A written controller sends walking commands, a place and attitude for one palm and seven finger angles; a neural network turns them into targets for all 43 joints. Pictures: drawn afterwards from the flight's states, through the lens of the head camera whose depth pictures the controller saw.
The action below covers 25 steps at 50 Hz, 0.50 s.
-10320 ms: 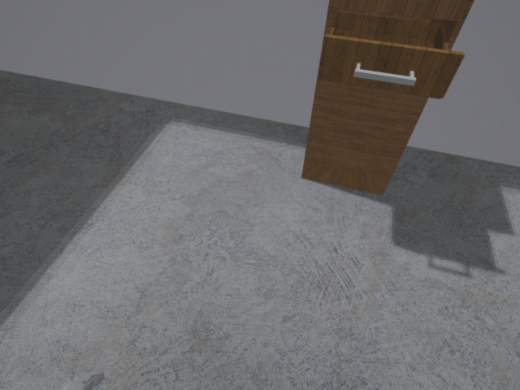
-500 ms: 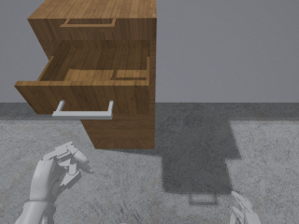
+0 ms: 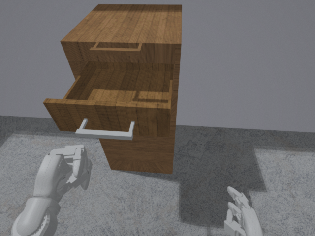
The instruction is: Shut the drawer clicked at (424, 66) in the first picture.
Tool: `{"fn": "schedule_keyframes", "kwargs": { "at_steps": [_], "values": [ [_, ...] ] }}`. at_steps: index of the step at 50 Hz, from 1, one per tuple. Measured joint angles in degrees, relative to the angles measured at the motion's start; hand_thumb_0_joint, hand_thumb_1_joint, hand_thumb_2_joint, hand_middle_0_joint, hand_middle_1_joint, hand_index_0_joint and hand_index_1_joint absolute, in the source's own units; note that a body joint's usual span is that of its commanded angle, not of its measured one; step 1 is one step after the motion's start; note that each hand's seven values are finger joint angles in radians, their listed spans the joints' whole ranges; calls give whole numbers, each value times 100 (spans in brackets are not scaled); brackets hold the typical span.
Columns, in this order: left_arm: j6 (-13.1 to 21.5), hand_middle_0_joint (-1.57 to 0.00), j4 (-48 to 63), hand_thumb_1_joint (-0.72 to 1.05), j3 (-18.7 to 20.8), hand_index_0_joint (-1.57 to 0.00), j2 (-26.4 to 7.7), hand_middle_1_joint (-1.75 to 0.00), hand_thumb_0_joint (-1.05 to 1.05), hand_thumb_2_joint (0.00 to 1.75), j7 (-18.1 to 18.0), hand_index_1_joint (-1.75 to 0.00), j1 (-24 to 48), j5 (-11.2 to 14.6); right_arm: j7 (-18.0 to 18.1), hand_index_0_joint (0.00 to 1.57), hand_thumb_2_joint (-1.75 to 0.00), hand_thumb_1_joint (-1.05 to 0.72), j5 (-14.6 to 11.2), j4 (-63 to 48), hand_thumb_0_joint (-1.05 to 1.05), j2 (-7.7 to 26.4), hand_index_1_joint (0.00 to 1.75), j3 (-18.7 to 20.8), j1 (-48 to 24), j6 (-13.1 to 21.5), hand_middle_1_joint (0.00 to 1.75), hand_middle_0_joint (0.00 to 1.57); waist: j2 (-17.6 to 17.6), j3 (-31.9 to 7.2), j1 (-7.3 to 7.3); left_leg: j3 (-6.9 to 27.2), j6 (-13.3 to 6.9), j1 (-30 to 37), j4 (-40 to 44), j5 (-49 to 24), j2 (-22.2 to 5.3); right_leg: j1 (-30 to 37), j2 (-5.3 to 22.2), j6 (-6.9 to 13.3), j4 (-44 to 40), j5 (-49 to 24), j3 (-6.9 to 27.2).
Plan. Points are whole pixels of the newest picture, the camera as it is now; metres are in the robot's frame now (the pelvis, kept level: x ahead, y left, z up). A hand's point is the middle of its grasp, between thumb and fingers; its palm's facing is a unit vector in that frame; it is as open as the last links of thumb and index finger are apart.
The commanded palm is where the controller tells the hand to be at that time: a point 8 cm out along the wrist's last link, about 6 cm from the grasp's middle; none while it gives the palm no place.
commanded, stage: raise the hand and make a fist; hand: left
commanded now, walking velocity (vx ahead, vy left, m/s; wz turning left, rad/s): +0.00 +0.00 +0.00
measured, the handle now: (106, 129) +0.41 +0.21 +0.03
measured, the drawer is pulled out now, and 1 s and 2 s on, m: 0.24 0.24 0.24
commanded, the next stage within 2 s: bring the fist close to the handle in 0.42 s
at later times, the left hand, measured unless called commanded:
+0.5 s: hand (85, 171) +0.21 +0.17 +0.13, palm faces +0.04 -1.00 -0.07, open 3.3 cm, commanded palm +0.18 +0.23 +0.13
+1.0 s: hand (99, 162) +0.26 +0.17 +0.09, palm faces +0.02 -1.00 -0.04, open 3.3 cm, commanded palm +0.23 +0.23 +0.08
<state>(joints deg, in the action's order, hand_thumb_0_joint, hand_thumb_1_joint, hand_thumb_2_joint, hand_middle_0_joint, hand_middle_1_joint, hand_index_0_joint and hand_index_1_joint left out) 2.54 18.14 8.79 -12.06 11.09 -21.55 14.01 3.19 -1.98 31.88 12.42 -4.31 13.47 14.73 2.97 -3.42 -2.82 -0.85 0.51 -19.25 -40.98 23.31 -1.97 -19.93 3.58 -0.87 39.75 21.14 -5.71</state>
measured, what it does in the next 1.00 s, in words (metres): stands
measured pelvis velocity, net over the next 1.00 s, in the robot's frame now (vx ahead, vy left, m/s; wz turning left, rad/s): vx -0.02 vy -0.01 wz -0.02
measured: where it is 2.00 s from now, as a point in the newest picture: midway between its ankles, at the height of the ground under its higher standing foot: outside the picture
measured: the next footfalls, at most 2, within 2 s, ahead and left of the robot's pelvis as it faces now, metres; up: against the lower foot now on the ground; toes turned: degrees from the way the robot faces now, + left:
none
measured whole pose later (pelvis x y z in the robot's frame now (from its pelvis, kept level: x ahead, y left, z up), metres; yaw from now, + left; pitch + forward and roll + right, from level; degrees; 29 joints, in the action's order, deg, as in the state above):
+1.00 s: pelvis -0.02 -0.01 +0.00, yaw -1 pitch +3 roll +0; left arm 10.8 -5.8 11.1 -11.8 12.3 -6.0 13.2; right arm 3.5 -1.6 36.6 14.3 -1.9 14.7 16.7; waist 2.0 -1.9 -0.5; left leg -1.7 1.1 -21.7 -39.5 20.8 -2.3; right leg -23.6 3.1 -0.1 39.8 19.2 -4.7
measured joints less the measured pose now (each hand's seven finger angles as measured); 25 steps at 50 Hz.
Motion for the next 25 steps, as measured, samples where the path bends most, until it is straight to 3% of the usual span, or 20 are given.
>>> {"fn": "schedule_keyframes", "kwargs": {
  "at_steps": [10, 19, 25],
  "values": [
    [-266, -140, -212, 90, 175, -140, -28, -160, 2, 90, 62, -159, 199, 79, 66, 20, -90, -91, -26, 219, 2, 129, 30, 63, 103, 50, 30, 20, -12, 67, 68, -47, 22, 265, 330, -177, -17, 217, -35, 25, -273, -158, 34],
    [24, -140, -278, 90, 223, -140, -18, -160, 2, 90, 5, -160, 140, 68, 68, 20, -90, -91, -28, 301, 2, 204, 30, 166, 179, 232, 29, 20, -25, 117, 85, -50, 49, 344, 419, -249, -42, 285, -66, 56, -347, -222, 36],
    [35, -140, -480, 90, 216, -140, -32, -160, 2, 90, 72, -160, 286, 73, 92, 20, -90, -91, -31, 357, 2, 188, 29, 144, 130, 299, 29, 20, 5, 139, 75, -37, 58, 351, 453, -298, -45, 291, -72, 69, -371, -257, 24]
  ]
}}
